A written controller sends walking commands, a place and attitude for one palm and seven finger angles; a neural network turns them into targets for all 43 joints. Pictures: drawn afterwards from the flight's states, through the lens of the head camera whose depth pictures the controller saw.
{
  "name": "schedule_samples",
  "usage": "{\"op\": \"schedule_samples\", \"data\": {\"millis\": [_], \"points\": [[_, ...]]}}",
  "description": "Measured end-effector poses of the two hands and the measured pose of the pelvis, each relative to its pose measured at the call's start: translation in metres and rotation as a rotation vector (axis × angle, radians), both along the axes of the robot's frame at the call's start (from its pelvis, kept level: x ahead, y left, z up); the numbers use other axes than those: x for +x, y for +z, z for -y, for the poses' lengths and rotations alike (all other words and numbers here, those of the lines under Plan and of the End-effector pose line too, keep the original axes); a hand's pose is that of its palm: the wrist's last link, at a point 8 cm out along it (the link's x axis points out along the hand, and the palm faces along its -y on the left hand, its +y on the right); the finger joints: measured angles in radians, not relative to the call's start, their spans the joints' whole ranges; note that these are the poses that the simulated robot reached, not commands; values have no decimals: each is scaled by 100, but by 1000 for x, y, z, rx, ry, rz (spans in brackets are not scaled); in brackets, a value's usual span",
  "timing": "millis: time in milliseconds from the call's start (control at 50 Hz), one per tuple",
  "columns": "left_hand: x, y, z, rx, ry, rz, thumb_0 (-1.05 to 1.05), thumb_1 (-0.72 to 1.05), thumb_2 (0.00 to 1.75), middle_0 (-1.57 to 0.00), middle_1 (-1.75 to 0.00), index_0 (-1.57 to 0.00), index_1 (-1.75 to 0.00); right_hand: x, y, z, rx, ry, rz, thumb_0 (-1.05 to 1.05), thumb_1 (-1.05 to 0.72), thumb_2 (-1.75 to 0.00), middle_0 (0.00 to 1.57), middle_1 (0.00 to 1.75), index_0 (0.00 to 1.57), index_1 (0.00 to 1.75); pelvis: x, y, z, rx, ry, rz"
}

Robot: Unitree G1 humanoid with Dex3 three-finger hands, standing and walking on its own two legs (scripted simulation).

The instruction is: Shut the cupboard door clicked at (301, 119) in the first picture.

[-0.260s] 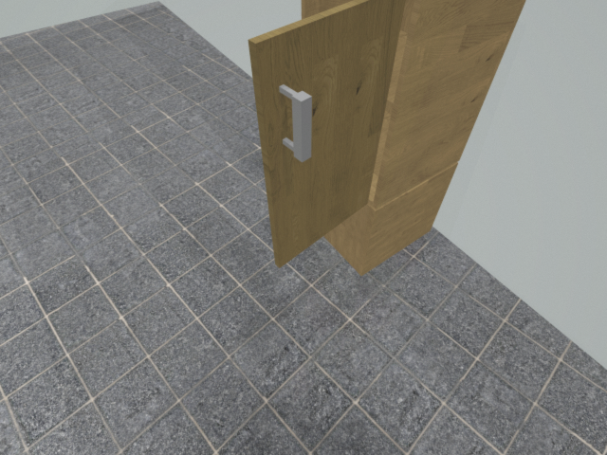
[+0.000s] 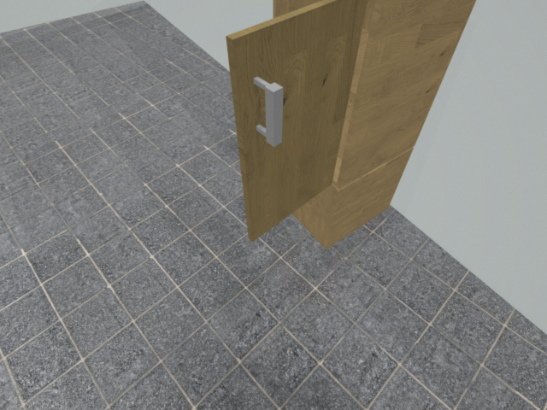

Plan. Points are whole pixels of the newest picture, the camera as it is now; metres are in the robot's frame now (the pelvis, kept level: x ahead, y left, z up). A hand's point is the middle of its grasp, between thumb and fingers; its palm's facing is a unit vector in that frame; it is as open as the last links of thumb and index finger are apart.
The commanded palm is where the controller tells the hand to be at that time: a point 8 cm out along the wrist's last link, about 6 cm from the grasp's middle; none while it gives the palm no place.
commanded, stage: stand and wait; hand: left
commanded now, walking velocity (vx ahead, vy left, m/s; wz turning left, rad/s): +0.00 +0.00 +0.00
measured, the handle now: (266, 111) +0.62 +0.05 +0.09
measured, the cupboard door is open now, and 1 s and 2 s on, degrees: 97 97 97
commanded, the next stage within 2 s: look at it before walking up in 0.02 s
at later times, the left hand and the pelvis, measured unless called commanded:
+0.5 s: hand out of the picture +0.08 +0.25 -0.16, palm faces -0.03 -0.94 -0.34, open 7.4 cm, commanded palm none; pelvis +0.00 +0.00 +0.00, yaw +0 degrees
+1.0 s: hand out of the picture +0.06 +0.21 -0.18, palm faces -0.12 -0.95 -0.28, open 7.4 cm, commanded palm none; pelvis -0.02 +0.00 -0.02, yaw -8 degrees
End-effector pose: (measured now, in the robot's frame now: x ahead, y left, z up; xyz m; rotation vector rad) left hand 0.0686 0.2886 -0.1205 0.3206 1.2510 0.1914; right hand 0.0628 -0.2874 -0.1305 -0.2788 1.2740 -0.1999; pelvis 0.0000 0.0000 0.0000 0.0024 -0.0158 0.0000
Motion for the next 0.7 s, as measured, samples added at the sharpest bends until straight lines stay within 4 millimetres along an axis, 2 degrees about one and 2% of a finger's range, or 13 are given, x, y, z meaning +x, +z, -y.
{"op": "schedule_samples", "data": {"millis": [320,700], "points": [[2,0,-4,1,-1,9,1,91,90,-20,-30,-20,-29,9,3,-1,-6,9,20,0,-91,-90,20,30,20,30,1,0,-2,0,1,0],[4,1,-6,3,-7,10,1,91,90,-20,-30,-20,-29,5,4,0,-11,2,15,0,-91,-90,20,30,20,30,1,0,-4,0,-2,1]]}}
